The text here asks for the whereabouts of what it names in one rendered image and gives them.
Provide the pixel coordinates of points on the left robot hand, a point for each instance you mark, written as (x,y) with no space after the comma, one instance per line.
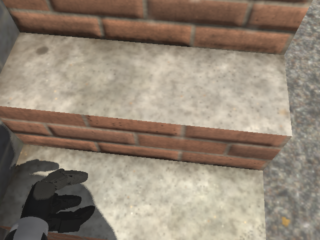
(42,202)

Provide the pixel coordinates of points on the left robot forearm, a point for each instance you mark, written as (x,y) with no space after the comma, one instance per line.
(28,228)

